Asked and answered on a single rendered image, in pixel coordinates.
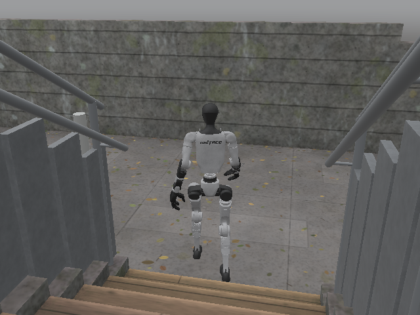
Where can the right robot hand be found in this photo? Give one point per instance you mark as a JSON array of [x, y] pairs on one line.
[[231, 172]]

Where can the right robot upper arm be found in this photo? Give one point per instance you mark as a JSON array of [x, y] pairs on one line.
[[233, 147]]

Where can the robot left forearm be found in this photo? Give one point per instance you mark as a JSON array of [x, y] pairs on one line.
[[179, 178]]

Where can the robot right thigh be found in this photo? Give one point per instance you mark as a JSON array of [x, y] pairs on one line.
[[225, 201]]

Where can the robot right forearm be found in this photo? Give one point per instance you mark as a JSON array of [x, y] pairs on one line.
[[236, 169]]

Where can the left robot upper arm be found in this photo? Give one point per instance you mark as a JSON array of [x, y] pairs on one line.
[[187, 149]]

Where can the robot left foot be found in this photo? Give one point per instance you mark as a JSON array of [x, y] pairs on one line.
[[197, 254]]

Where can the left robot hand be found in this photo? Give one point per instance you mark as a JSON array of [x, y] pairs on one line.
[[173, 201]]

